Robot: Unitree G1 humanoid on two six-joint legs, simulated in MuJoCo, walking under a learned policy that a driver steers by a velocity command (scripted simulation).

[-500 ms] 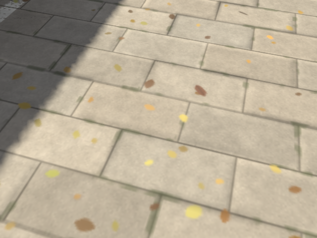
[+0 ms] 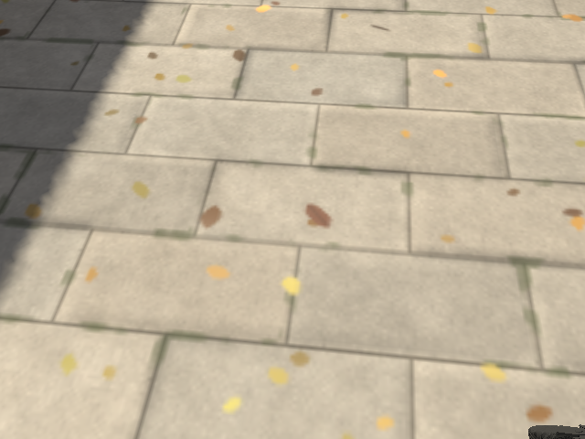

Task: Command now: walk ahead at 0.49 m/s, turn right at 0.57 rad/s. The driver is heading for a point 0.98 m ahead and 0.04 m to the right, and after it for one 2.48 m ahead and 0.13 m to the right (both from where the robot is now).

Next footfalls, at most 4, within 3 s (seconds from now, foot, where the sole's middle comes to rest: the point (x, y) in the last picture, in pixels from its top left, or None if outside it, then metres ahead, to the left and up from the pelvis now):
0.16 left None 0.28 0.15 -0.78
0.66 right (419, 438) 0.48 -0.19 -0.78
1.18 left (353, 299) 0.83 -0.05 -0.78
1.66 right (440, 301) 0.83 -0.27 -0.78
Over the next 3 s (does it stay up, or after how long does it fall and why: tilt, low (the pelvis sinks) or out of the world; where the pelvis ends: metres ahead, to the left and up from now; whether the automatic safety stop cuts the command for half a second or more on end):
stays up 0.82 -0.04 0.00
